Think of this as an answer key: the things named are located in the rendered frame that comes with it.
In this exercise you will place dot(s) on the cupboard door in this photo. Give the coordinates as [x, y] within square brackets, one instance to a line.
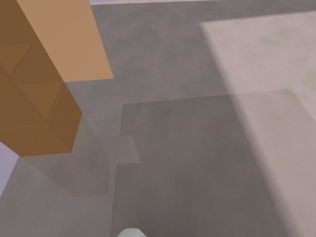
[68, 31]

